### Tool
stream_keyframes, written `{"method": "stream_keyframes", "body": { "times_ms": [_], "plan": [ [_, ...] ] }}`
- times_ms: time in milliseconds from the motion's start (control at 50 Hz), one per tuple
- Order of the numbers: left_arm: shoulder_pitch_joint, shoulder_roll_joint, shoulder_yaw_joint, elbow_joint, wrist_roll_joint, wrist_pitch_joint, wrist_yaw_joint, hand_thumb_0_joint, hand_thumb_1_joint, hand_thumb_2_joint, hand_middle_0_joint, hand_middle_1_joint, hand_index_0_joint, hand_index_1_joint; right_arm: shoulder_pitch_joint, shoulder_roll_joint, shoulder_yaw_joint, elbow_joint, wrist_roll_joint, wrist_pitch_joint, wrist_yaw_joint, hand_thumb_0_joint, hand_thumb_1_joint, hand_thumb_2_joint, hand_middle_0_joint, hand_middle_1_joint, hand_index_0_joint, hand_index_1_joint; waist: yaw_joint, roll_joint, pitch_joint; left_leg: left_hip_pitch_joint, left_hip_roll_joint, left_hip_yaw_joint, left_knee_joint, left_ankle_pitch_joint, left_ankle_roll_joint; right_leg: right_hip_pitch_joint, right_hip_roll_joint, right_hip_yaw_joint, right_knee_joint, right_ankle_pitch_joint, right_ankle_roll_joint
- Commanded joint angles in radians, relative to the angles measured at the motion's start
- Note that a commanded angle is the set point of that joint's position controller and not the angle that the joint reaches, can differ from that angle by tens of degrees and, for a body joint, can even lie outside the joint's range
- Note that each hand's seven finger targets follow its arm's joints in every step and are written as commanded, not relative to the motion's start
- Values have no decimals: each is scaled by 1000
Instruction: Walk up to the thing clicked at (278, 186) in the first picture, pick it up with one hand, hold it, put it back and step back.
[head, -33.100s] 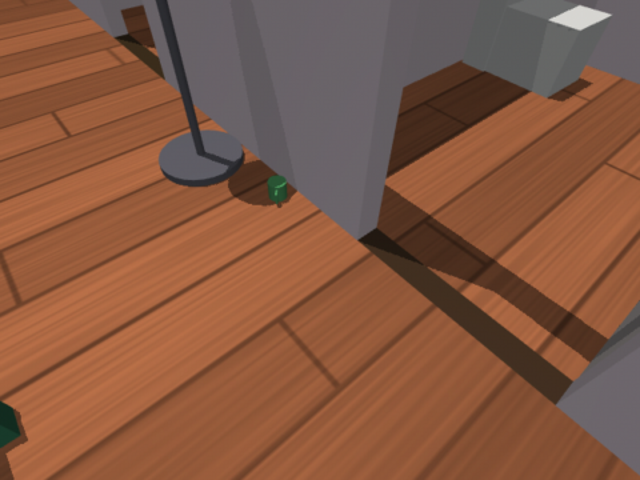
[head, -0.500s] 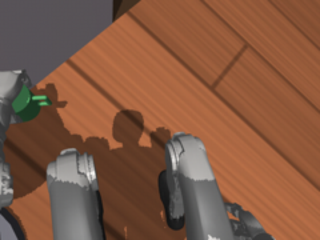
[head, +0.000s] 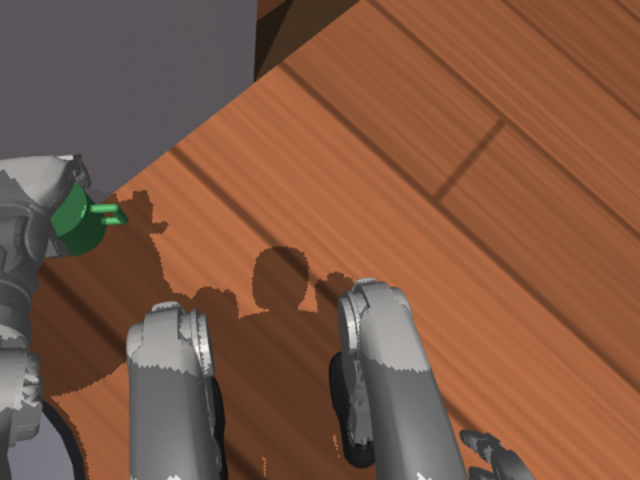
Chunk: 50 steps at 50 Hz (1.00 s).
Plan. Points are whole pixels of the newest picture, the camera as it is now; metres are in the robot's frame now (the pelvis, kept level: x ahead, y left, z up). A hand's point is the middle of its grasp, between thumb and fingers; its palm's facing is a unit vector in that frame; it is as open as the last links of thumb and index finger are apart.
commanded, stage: lift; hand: left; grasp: from above
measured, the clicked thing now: (75, 216) +0.46 +0.29 -0.16
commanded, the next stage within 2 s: hold in 1.32 s
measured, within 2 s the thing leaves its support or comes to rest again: neither
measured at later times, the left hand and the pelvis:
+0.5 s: hand out of the picture +0.38 +0.29 +0.05, palm faces -0.41 -0.10 -0.91, open 11.1 cm; pelvis +0.00 +0.00 +0.14, yaw +3 degrees
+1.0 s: hand out of the picture +0.35 +0.26 +0.22, palm faces -0.44 -0.11 -0.89, open 11.1 cm; pelvis +0.04 +0.00 +0.30, yaw +5 degrees
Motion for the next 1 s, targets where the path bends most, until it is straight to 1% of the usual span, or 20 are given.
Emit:
{"method": "stream_keyframes", "body": {
  "times_ms": [0,40,140,220,260,320,380,440,460,480,520,580,620,640,720,840,880,900,920,980],
  "plan": [
    [-267,249,43,-254,-39,14,9,0,488,1057,-884,-979,-893,-971,160,-234,-96,-60,22,-6,-25,0,-920,-907,200,300,200,300,25,222,-672,598,-22,68,-354,59,26,313,35,-84,-282,128,-95],
    [-256,256,52,-309,-54,19,1,0,488,1058,-880,-982,-889,-973,155,-233,-101,-71,30,-3,-29,0,-920,-907,200,300,200,300,33,219,-684,628,-23,70,-376,56,29,337,32,-77,-315,125,-94],
    [-175,196,30,-402,-82,38,-26,0,496,1068,-870,-1013,-883,-999,139,-221,-111,-91,44,3,-42,0,-917,-907,200,300,200,300,44,204,-691,703,-20,58,-453,86,26,398,28,-71,-369,155,-92],
    [-120,197,35,-495,-103,59,-42,0,490,1052,-854,-1026,-872,-1008,115,-211,-117,-108,54,9,-56,0,-918,-907,200,300,200,300,57,196,-702,772,-17,58,-523,80,26,482,28,-62,-432,152,-88],
    [-93,158,15,-548,-116,69,-49,0,511,1033,-870,-1007,-889,-988,105,-203,-121,-116,57,10,-64,0,-916,-906,200,300,200,300,57,188,-693,810,-15,61,-562,80,25,514,27,-58,-477,153,-87],
    [-39,163,23,-601,-128,91,-49,0,504,1031,-867,-999,-884,-981,83,-194,-117,-123,65,13,-80,0,-914,-905,200,300,200,300,72,176,-686,871,-13,67,-620,81,24,587,29,-49,-540,150,-85],
    [-4,115,-11,-618,-134,113,-60,0,526,994,-878,-982,-899,-960,65,-185,-115,-122,71,15,-96,0,-913,-905,200,300,200,300,69,177,-638,944,-6,63,-696,85,19,632,28,-43,-597,160,-82],
    [23,102,-13,-681,-141,136,-59,0,521,991,-867,-982,-890,-959,52,-178,-113,-123,78,17,-111,0,-910,-903,200,300,200,300,79,176,-650,1033,-2,60,-773,91,16,711,28,-38,-663,167,-81],
    [65,97,-13,-659,-144,145,-59,0,518,978,-867,-981,-890,-957,41,-173,-108,-122,80,18,-114,0,-912,-904,200,300,200,300,85,158,-624,1053,0,57,-800,94,15,738,30,-40,-683,169,-80],
    [103,55,-38,-648,-145,154,-59,0,530,971,-879,-971,-901,-948,40,-164,-107,-123,82,17,-119,0,-911,-903,200,300,200,300,78,125,-590,1059,-3,70,-810,99,17,758,31,-35,-723,166,-80],
    [126,64,-28,-679,-146,165,-58,0,523,995,-873,-985,-893,-965,33,-158,-104,-124,89,16,-128,0,-913,-904,200,300,200,300,86,118,-585,1095,-8,83,-851,107,19,831,33,-23,-777,167,-81],
    [140,57,-37,-692,-148,172,-58,0,519,983,-881,-960,-896,-945,18,-146,-96,-124,95,9,-143,0,-913,-904,200,300,200,300,90,93,-518,1138,-8,83,-931,70,19,908,34,-11,-858,138,-79],
    [143,49,-41,-669,-153,173,-60,0,509,988,-872,-955,-886,-941,11,-143,-92,-116,98,0,-153,0,-911,-904,200,300,200,300,86,84,-467,1168,-4,80,-980,56,18,941,34,-4,-902,127,-77],
    [137,23,-61,-663,-157,172,-60,0,513,1008,-874,-978,-889,-964,12,-136,-91,-115,97,-6,-158,0,-912,-904,200,300,200,300,76,71,-449,1183,-5,85,-994,66,18,961,35,2,-933,131,-77],
    [198,-2,-75,-605,-158,166,-61,0,497,995,-850,-994,-870,-974,19,-128,-86,-111,103,-25,-173,0,-912,-905,200,300,200,300,92,42,-388,1244,-9,93,-1079,95,17,1069,34,18,-1031,145,-78],
    [209,-35,-99,-572,-157,160,-45,0,520,961,-870,-965,-892,-944,26,-116,-85,-107,109,-49,-184,0,-911,-905,200,300,200,300,101,24,-333,1341,-21,111,-1194,126,15,1205,37,36,-1167,164,-78],
    [193,-29,-85,-576,-151,156,-31,0,537,952,-871,-967,-898,-940,38,-120,-89,-95,106,-56,-187,0,-908,-903,200,300,200,300,105,35,-361,1408,-17,108,-1224,175,11,1251,39,32,-1187,213,-75],
    [193,-38,-94,-560,-145,158,-24,0,539,953,-866,-984,-896,-954,40,-120,-90,-92,107,-56,-188,0,-908,-904,200,300,200,300,109,33,-353,1433,-18,112,-1242,192,10,1265,40,30,-1201,232,-76],
    [167,-54,-111,-555,-142,159,-18,0,540,975,-879,-972,-902,-949,48,-119,-91,-85,106,-58,-189,0,-907,-904,200,300,200,300,98,40,-346,1460,-16,115,-1257,224,8,1281,39,29,-1214,265,-75],
    [148,-49,-106,-539,-136,165,5,0,518,1001,-859,-996,-881,-974,68,-123,-97,-71,106,-60,-188,0,-906,-903,200,300,200,300,108,42,-348,1525,-19,124,-1299,283,7,1346,39,32,-1264,317,-74]
  ]
}}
